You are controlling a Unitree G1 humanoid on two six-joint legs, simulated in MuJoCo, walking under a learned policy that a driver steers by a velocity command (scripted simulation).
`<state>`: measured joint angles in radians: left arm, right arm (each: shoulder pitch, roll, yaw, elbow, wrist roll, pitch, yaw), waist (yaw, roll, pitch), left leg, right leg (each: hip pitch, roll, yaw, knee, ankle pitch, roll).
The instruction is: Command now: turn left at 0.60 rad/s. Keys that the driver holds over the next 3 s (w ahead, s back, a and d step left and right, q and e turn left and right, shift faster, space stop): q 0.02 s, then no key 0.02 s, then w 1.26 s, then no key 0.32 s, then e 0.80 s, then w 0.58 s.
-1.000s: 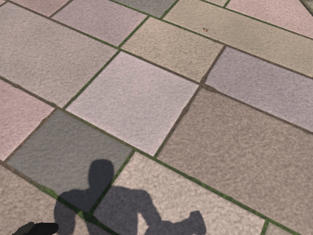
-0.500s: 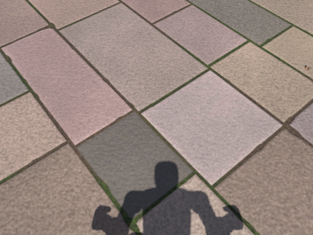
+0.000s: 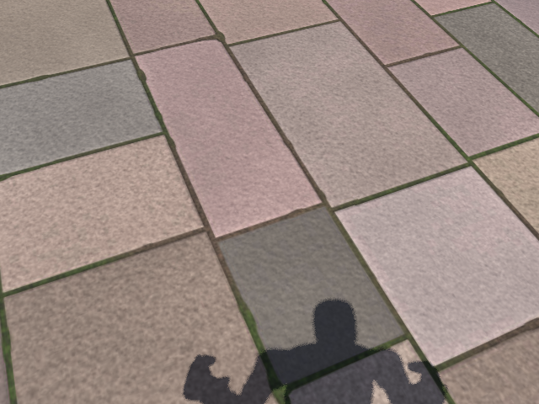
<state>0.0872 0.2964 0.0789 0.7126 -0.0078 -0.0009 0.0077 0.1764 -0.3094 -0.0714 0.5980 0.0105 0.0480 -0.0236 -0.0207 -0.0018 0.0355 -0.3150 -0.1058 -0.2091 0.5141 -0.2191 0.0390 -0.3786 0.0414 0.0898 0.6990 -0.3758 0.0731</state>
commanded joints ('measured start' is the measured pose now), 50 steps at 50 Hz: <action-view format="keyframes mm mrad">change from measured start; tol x32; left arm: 1 20 95 29 -67 -3 -28 -11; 43 -156 54 -33 -143 -11 -100 -73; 50 354 174 19 -27 -1 -83 -44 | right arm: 1 -46 -173 -52 -73 13 -4 -1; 50 348 -80 21 177 6 -134 23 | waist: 1 27 163 -133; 5 28 -259 -105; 23 -44 -98 -61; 25 -86 309 -179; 43 -46 67 75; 50 144 -211 -470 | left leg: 1 161 235 -332 -72 331 165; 5 -287 -28 10 388 -419 -28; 10 -401 70 67 555 -138 -87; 22 178 85 250 -67 34 -14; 26 504 486 -465 -303 -430 242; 47 380 296 152 21 855 77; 50 -342 53 35 823 -343 -22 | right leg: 1 42 9 -5 -175 55 -23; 5 294 -411 483 -466 87 -332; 20 169 -279 140 -506 29 -270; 27 -498 -120 -13 470 -51 -115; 43 -265 -90 -83 -172 434 -105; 47 132 -1 -162 -197 337 -191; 50 830 -419 683 -366 3 -416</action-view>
